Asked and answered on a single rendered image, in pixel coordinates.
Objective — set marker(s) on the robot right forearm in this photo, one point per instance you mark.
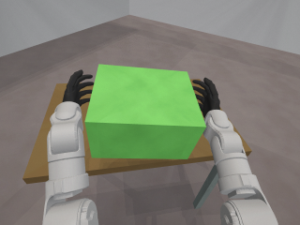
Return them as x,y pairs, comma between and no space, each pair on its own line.
235,178

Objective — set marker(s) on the table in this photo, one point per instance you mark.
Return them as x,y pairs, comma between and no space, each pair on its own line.
37,169

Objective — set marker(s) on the robot left forearm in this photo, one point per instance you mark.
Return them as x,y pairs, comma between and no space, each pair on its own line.
65,154

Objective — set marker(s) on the left robot hand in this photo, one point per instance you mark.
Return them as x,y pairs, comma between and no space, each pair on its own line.
73,93

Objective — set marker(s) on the robot left upper arm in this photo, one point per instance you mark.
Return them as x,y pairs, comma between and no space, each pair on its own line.
76,212

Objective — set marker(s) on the robot right upper arm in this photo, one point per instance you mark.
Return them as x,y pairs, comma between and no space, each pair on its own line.
246,212

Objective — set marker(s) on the right robot hand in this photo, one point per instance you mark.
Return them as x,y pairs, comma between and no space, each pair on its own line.
209,99

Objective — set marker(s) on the carton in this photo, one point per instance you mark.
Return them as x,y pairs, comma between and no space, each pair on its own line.
139,112

